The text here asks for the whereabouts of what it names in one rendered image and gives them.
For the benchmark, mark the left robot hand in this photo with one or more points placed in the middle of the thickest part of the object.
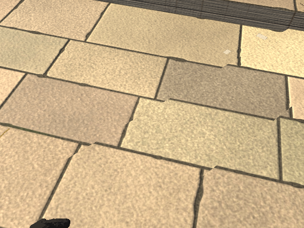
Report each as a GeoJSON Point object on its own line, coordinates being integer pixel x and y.
{"type": "Point", "coordinates": [51, 223]}

